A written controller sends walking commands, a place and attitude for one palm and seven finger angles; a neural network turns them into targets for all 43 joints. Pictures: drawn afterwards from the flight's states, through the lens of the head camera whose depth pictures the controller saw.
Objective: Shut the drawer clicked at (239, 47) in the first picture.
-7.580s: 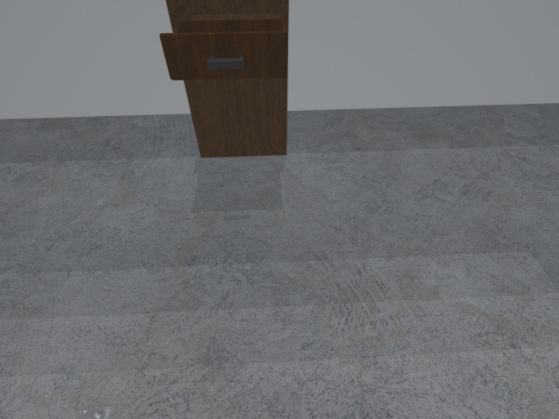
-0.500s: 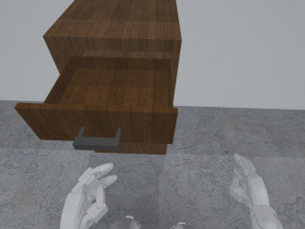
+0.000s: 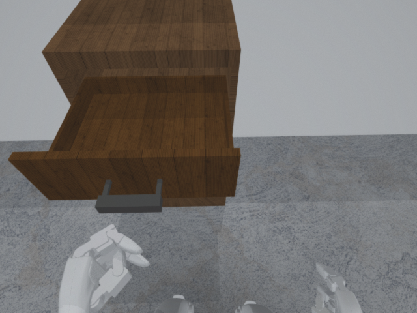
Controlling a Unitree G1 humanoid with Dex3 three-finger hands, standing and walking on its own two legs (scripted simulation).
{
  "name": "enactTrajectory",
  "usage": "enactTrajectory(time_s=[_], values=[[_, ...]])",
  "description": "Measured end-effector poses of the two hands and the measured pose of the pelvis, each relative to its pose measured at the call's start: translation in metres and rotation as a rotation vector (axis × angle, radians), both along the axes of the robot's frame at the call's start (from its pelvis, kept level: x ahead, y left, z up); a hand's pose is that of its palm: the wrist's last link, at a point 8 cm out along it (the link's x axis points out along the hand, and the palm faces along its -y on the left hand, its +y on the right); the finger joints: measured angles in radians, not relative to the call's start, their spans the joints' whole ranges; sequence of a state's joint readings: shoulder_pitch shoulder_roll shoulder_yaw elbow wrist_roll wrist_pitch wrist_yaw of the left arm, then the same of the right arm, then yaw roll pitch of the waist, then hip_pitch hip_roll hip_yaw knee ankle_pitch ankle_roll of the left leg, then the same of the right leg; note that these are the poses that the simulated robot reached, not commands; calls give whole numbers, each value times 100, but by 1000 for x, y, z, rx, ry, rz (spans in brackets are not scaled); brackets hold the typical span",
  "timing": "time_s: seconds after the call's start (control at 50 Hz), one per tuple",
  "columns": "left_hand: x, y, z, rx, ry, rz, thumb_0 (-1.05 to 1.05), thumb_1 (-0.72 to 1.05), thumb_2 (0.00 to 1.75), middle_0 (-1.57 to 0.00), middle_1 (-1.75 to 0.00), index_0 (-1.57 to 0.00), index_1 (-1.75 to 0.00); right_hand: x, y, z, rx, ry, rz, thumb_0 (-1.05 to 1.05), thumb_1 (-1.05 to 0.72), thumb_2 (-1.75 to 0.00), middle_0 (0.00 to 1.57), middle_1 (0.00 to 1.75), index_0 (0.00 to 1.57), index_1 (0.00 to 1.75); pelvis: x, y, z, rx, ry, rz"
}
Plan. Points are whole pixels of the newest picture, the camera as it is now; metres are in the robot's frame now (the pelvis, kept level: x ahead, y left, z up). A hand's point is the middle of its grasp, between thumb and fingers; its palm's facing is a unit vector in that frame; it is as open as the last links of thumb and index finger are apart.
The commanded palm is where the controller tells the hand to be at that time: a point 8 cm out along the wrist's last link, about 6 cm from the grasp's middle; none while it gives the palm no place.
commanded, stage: raise the hand and make a fist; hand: left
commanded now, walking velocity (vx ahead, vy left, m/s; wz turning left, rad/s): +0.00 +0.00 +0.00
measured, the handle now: (132, 193) +0.35 +0.18 +0.01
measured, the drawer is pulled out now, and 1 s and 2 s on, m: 0.30 0.30 0.30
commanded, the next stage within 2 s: bring the fist close to the handle in 0.96 s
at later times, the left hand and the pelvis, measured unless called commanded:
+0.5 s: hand (129, 273) +0.17 +0.12 +0.11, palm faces +0.06 -1.00 -0.01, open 3.3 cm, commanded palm +0.13 +0.17 +0.11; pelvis +0.01 +0.00 +0.01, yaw +1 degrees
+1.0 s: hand (120, 273) +0.17 +0.13 +0.11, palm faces +0.06 -1.00 -0.01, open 3.3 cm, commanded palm +0.13 +0.18 +0.11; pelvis +0.02 +0.00 +0.02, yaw +1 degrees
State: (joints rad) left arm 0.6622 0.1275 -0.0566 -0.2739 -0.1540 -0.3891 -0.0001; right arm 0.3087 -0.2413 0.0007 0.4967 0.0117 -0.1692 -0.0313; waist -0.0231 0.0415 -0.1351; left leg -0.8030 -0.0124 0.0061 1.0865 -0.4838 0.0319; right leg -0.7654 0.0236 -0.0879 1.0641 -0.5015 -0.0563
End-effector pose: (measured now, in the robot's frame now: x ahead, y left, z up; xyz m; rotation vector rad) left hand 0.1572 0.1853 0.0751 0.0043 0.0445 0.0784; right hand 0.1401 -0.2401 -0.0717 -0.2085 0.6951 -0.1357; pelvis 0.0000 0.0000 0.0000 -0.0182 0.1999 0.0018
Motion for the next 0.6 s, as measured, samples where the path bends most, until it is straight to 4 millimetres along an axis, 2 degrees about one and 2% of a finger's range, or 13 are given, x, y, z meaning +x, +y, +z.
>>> enactTrajectory(time_s=[0.12,0.24,0.32,0.46,0.6], values=[[-5,-8,3,-18,1,-32,2,91,90,-109,-126,-109,-127,25,-4,14,-29,-72,6,1,-90,-90,20,30,20,30,4,4,0,-1,-4,3],[-10,-9,15,-12,-15,-10,2,91,90,-121,-139,-121,-140,54,15,29,14,-157,47,1,-90,-90,20,30,20,30,7,5,2,-2,-18,5],[-12,-12,22,-13,-29,-3,2,91,90,-129,-148,-129,-148,66,31,35,50,-185,89,1,-90,-90,20,30,20,30,9,4,4,-3,-27,11],[-9,-14,28,3,-18,-18,2,90,90,-137,-156,-137,-157,69,43,35,84,-174,123,1,-90,-90,20,30,20,30,11,2,8,-4,-39,16],[-6,-12,39,10,-23,-12,2,91,90,-140,-159,-140,-160,57,30,32,78,-134,85,1,-90,-90,20,30,20,30,17,-1,13,0,-50,12]])
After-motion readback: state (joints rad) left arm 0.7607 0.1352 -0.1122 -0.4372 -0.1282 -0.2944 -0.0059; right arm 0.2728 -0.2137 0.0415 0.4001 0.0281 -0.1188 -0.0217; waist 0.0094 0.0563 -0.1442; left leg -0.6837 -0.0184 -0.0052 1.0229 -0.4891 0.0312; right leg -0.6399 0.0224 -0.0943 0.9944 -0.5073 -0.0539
